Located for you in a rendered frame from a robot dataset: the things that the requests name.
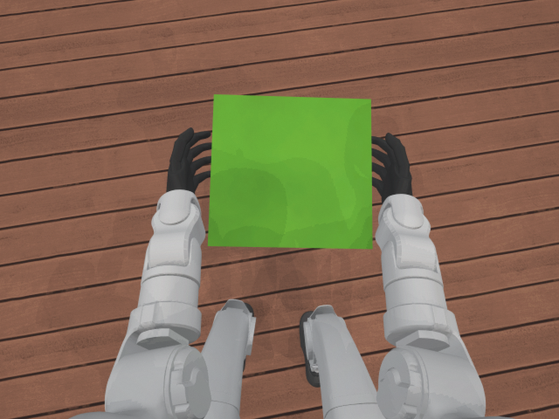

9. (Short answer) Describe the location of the right robot forearm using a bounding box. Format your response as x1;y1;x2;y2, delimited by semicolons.
375;194;486;413

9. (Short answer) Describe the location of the left robot upper arm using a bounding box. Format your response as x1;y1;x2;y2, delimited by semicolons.
69;344;211;419

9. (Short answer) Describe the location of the robot left hand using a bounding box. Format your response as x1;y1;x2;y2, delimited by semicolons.
166;127;212;194

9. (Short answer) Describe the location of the left robot forearm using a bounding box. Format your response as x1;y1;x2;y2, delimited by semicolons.
105;189;205;412

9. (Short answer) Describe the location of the carton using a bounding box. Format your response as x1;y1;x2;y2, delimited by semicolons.
208;94;373;249

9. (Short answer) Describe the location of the right robot upper arm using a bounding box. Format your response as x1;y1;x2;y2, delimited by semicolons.
376;345;514;419

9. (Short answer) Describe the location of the right robot foot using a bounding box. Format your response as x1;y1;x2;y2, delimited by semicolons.
300;311;321;388

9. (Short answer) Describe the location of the left robot thigh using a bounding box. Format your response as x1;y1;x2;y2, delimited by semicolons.
201;307;256;419

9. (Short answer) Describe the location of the robot right hand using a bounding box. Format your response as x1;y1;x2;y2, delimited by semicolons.
371;133;412;204

